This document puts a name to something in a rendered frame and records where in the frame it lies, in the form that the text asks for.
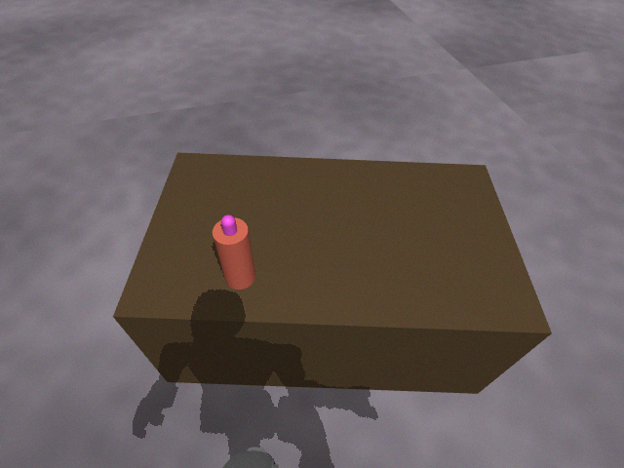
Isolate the bottle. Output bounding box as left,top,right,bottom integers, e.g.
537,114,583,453
213,214,255,290

